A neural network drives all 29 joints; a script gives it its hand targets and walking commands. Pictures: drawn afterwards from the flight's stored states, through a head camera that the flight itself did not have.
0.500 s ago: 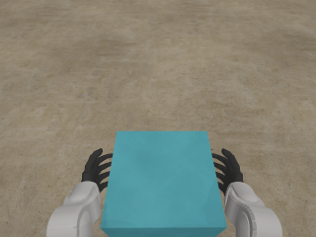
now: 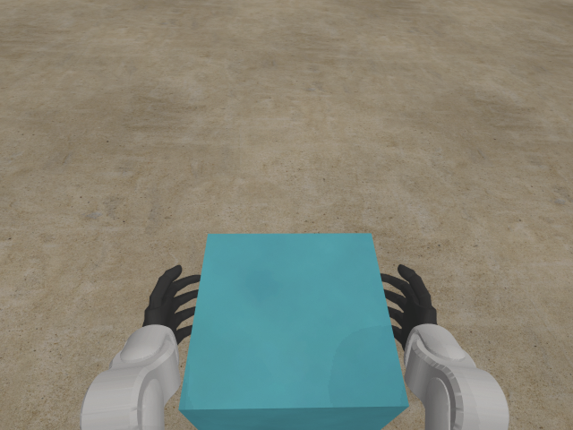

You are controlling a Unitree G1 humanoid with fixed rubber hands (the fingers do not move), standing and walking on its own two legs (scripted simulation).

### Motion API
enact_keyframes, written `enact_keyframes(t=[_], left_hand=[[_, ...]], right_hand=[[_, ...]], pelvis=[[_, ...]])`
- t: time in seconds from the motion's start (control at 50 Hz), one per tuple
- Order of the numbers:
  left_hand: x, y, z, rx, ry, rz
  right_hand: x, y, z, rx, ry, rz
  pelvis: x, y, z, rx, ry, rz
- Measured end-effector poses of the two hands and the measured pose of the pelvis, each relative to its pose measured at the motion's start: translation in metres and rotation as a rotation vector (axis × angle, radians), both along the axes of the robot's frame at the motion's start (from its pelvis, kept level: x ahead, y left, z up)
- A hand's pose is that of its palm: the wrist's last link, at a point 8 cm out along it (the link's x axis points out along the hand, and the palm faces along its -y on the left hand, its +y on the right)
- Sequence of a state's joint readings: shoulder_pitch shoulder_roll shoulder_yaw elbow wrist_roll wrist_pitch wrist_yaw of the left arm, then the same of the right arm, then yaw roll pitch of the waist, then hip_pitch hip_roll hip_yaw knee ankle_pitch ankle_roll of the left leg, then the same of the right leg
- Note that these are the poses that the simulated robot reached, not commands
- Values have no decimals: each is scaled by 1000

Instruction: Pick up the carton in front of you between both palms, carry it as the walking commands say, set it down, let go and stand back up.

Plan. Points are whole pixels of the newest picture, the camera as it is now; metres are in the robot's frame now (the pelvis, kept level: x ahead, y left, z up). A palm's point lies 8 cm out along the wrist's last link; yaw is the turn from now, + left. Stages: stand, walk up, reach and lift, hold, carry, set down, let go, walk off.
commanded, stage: carry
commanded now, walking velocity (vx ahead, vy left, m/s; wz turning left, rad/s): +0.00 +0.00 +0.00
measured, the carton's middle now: (289, 347) +0.24 +0.00 +0.00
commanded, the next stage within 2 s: none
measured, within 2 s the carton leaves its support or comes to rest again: neither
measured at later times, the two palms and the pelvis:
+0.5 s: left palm (201, 336) +0.24 +0.12 +0.03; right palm (430, 347) +0.23 -0.18 +0.04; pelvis -0.02 -0.02 -0.01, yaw -2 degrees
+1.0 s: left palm (201, 352) +0.23 +0.12 +0.02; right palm (429, 359) +0.22 -0.18 +0.03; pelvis -0.06 -0.02 -0.01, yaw -1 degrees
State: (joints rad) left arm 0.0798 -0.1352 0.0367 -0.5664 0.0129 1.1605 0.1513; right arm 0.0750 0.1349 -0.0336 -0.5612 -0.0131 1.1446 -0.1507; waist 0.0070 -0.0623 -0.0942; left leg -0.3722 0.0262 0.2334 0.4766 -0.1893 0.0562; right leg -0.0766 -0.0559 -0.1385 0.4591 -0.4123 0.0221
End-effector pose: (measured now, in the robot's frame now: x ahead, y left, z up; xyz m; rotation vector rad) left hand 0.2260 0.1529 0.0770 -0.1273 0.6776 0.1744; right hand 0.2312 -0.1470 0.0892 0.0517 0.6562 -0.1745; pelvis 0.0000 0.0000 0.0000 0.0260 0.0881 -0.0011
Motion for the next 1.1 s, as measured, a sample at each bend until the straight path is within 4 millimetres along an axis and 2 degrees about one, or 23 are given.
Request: enact_keyframes(t=[0.14, 0.3, 0.42, 0.56, 0.7, 0.84, 1.1], left_hand=[[19, -13, 0, 52, 12, -55], [23, -27, -17, 79, 34, -95], [19, -33, -31, 97, 33, -101], [9, -37, -51, 130, 61, -124], [8, -39, -65, 143, 45, -131], [7, -40, -63, 133, 4, -119], [-1, -35, -56, 133, 11, -114]], right_hand=[[6, -13, -11, 21, 12, -35], [6, -27, -25, -16, 37, -30], [4, -33, -37, -41, 36, -9], [-4, -36, -60, -39, 64, 15], [-3, -37, -73, -70, 47, 34], [-5, -38, -71, -69, 5, 32], [-9, -33, -62, -81, 12, 47]], pelvis=[[10, -2, 2, 0, 2, -27], [5, -11, -2, 4, -17, -46], [-6, -18, -7, 12, -29, -48], [-23, -21, -8, 3, -55, -40], [-39, -24, -7, -2, -68, -33], [-52, -25, -7, -8, -79, -28], [-60, -24, -8, -11, -76, -24]])
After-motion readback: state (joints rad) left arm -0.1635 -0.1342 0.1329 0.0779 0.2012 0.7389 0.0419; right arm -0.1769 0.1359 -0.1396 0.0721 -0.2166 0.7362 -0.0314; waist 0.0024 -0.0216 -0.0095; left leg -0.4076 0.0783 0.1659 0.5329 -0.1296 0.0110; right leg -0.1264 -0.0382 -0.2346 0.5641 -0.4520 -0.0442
